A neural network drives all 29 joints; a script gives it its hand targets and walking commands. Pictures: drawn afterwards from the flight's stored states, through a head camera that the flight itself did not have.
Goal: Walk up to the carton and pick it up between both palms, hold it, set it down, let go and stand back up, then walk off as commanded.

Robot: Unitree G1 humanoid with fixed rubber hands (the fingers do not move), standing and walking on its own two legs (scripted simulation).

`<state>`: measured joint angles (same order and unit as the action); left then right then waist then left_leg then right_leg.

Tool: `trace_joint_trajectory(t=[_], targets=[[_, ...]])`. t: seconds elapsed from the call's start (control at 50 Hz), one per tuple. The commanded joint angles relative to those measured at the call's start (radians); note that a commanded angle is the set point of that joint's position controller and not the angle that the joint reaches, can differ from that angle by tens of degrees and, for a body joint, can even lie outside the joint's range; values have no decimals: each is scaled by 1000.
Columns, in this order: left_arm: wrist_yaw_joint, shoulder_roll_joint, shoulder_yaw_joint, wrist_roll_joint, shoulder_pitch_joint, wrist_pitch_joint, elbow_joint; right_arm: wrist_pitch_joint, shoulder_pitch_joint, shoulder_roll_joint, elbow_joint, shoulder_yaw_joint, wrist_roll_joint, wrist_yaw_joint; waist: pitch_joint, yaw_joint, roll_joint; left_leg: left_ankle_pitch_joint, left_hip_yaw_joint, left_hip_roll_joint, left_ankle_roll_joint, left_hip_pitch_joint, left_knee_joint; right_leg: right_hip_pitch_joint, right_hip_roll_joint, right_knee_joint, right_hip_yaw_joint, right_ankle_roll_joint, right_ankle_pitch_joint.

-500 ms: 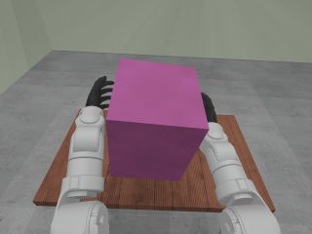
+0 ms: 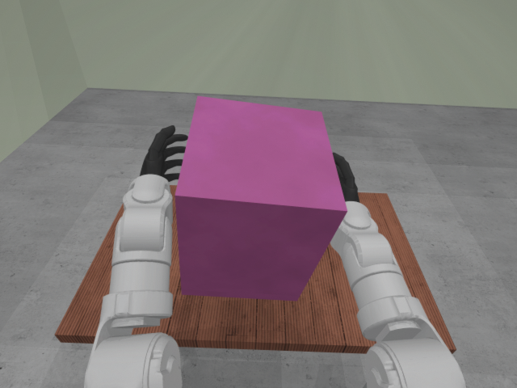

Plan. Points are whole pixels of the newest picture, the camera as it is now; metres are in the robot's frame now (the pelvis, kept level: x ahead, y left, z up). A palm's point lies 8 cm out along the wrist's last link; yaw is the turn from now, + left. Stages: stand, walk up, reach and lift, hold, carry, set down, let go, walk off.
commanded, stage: reach and lift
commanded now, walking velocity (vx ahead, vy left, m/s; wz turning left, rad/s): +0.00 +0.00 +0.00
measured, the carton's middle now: (250, 204) +0.38 +0.01 +0.12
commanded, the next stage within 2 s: hold in 0.42 s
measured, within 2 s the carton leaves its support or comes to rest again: neither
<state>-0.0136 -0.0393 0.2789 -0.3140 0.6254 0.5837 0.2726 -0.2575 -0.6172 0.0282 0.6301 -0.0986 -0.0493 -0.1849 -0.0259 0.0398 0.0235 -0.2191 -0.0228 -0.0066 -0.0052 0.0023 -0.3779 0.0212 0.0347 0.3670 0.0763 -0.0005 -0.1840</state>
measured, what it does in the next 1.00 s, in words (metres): stands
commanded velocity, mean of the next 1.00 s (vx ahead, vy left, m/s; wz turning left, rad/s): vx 0.00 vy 0.00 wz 0.00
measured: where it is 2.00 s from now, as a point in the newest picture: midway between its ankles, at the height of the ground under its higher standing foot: outside the picture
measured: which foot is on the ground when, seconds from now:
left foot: down 0.00-1.00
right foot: down 0.00-1.00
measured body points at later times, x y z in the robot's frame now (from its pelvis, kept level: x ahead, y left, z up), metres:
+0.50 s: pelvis +0.00 +0.00 +0.00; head -0.07 +0.01 +0.44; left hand +0.36 +0.16 +0.21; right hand +0.37 -0.13 +0.16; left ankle +0.00 +0.12 -0.74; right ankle +0.02 -0.12 -0.74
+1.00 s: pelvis -0.01 +0.00 +0.00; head -0.07 +0.01 +0.44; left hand +0.36 +0.16 +0.21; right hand +0.36 -0.13 +0.17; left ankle +0.00 +0.12 -0.74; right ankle +0.02 -0.12 -0.74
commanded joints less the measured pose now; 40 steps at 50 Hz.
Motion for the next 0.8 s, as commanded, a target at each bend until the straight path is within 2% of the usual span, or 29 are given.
trace_joint_trajectory(t=[0.0, 0.04, 0.06, 0.12, 0.2, 0.24, 0.34, 0.44, 0.5, 0.6, 0.62, 0.66, 0.68, 0.76, 0.78], targets=[[-124, -602, -436, 92, 479, 12, -20, 91, -855, 535, -411, 437, -161, 86, 277, -9, -2, 333, 34, -19, 5, 63, 60, -122, 29, -125, -140, -7, 223], [-127, -589, -420, 79, 472, 21, -6, 81, -829, 526, -374, 422, -151, 86, 246, -1, -9, 294, 38, -21, 6, 51, 69, -122, 25, -129, -139, -5, 203], [-131, -588, -404, 74, 463, 27, 1, 81, -845, 525, -393, 429, -152, 85, 248, -14, 13, 289, 43, -22, -2, 46, 74, -124, 26, -131, -138, -9, 205], [-135, -580, -410, 76, 469, 34, -18, 74, -840, 522, -398, 428, -154, 82, 243, -8, 11, 270, 45, -25, -5, 41, 78, -128, 21, -133, -136, -11, 198], [-131, -598, -448, 94, 482, 36, -66, 69, -844, 534, -436, 448, -171, 76, 272, 5, -3, 335, 35, -23, 5, 56, 60, -142, 25, -123, -135, -8, 255], [-133, -593, -442, 93, 479, 44, -62, 64, -850, 533, -453, 440, -169, 73, 276, 10, 2, 315, 37, -25, 2, 52, 62, -147, 24, -126, -133, -8, 251], [-153, -563, -394, 58, 465, 73, -30, 38, -818, 517, -396, 419, -152, 72, 197, 7, 14, 223, 47, -24, -11, 20, 95, -142, 15, -139, -130, -9, 189], [-152, -588, -433, 85, 482, 70, -75, 39, -852, 530, -464, 434, -174, 71, 252, 17, 9, 281, 39, -22, -7, 33, 78, -154, 19, -130, -131, -8, 234], [-154, -580, -419, 78, 493, 73, -54, 31, -839, 529, -432, 417, -162, 69, 224, 22, 8, 254, 37, -22, -5, 27, 82, -141, 17, -134, -132, -6, 208], [-160, -582, -418, 74, 482, 83, -51, 30, -846, 530, -453, 418, -158, 71, 235, 20, 25, 228, 39, -22, -13, 11, 88, -153, 14, -136, -127, -8, 201], [-162, -577, -411, 68, 489, 84, -43, 23, -832, 521, -422, 401, -150, 72, 198, 27, 10, 200, 42, -23, -10, 6, 99, -139, 11, -141, -131, -6, 178], [-163, -582, -415, 76, 503, 81, -48, 26, -853, 529, -444, 403, -155, 72, 225, 26, 21, 200, 40, -24, -14, 7, 94, -143, 11, -139, -130, -9, 177], [-162, -588, -424, 80, 511, 79, -60, 27, -842, 526, -437, 395, -154, 74, 227, 36, 8, 206, 36, -19, -8, 11, 97, -140, 12, -136, -134, -5, 172], [-158, -591, -426, 85, 506, 78, -41, 28, -857, 529, -439, 399, -153, 75, 230, 29, 14, 207, 39, -22, -9, 7, 95, -142, 12, -139, -129, -5, 182], [-159, -597, -433, 86, 509, 76, -46, 26, -854, 526, -438, 398, -154, 74, 227, 37, 11, 215, 35, -21, -6, 10, 94, -139, 13, -138, -130, -5, 184]])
